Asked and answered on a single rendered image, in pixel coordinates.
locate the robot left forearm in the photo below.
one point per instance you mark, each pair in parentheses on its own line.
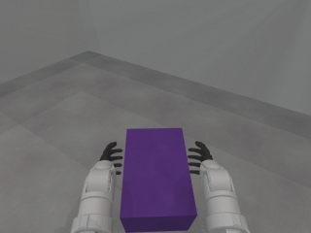
(96,204)

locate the carton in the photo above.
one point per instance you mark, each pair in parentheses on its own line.
(156,192)

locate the robot right forearm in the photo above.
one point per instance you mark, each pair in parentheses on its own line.
(223,212)

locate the robot left hand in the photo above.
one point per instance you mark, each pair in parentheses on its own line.
(107,155)

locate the robot right hand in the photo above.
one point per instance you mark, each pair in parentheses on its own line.
(205,155)

